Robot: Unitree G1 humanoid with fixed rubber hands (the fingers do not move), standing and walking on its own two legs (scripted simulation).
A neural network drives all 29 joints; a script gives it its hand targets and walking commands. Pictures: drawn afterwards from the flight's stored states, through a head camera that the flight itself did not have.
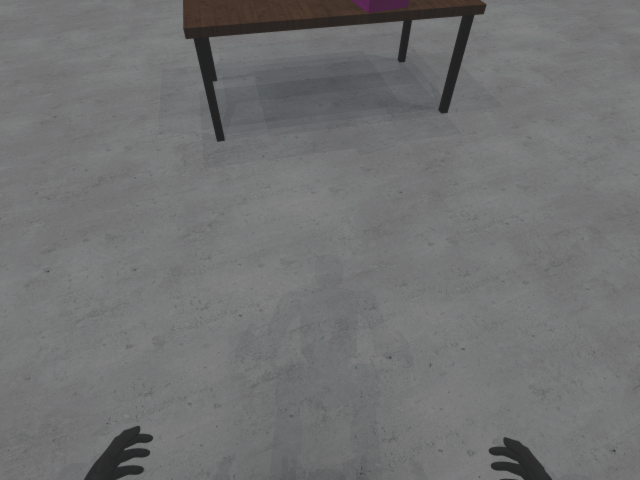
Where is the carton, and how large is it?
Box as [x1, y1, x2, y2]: [351, 0, 408, 12]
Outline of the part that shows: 351,0 368,12 407,6 408,0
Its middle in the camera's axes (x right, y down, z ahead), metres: +0.27 -1.23 +1.76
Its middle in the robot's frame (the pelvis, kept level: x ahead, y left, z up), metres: +2.13 -0.29 -0.05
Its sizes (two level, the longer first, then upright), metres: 0.210 0.200 0.250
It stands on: a table, 0.58 m high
